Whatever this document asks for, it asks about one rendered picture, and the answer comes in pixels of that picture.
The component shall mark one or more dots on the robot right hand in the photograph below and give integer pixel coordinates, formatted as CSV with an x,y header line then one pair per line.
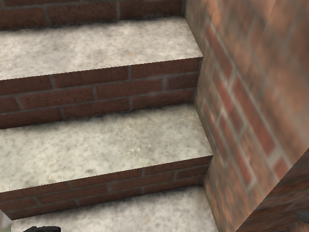
x,y
303,215

